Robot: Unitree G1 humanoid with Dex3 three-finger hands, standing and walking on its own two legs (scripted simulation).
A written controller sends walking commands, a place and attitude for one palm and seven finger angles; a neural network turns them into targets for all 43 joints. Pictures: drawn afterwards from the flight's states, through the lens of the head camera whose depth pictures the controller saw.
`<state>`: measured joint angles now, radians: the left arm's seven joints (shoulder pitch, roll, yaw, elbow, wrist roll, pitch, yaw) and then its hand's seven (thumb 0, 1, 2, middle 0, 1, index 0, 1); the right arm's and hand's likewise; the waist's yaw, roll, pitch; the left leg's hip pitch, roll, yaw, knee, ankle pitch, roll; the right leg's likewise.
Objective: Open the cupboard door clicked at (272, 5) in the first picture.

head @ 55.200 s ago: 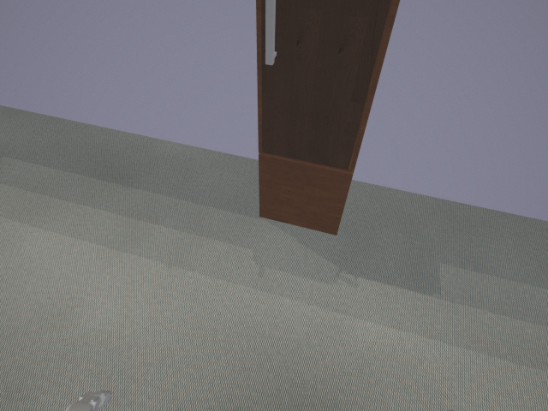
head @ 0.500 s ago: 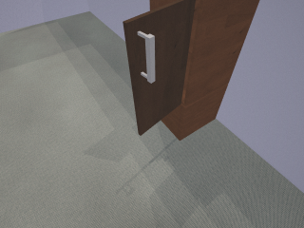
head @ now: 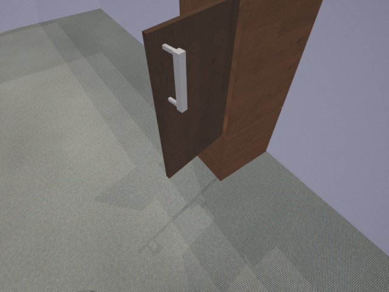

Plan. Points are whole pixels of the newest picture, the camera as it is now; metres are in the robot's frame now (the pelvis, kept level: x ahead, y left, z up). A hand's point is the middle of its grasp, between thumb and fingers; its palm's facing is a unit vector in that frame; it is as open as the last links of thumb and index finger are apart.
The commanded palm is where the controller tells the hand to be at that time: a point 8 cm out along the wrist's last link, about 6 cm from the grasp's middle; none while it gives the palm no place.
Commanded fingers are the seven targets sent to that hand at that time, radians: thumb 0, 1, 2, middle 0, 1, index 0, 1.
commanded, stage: look to check the result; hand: left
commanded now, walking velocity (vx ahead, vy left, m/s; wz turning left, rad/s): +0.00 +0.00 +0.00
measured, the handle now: (175, 80) +0.59 +0.08 +0.11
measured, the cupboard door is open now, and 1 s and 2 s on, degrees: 100 100 100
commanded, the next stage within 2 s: stand and wait in 0.52 s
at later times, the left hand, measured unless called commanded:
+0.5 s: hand out of the picture +0.09 +0.23 -0.16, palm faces -0.02 -0.94 -0.33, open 7.3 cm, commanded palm none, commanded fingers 0.00 0.90 0.90 -0.20 -0.30 -0.20 -0.30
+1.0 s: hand out of the picture +0.10 +0.23 -0.16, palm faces -0.03 -0.95 -0.32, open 7.3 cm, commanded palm none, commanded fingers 0.00 0.90 0.90 -0.20 -0.30 -0.20 -0.30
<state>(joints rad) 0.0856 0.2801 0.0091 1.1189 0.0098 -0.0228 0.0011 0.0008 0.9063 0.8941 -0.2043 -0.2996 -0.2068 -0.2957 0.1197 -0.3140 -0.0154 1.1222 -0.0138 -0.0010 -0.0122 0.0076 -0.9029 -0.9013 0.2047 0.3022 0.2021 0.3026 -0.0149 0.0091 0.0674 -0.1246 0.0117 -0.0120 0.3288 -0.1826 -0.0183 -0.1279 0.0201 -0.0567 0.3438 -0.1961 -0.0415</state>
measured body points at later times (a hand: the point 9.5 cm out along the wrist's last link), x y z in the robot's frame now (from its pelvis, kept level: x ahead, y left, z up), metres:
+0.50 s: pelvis +0.02 -0.01 +0.00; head +0.05 -0.02 +0.45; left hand +0.09 +0.28 -0.13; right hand +0.09 -0.28 -0.15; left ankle +0.00 +0.13 -0.75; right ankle +0.00 -0.09 -0.75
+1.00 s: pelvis +0.02 +0.00 +0.00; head +0.04 -0.01 +0.45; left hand +0.10 +0.28 -0.14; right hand +0.08 -0.29 -0.14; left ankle +0.00 +0.13 -0.75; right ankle +0.00 -0.09 -0.75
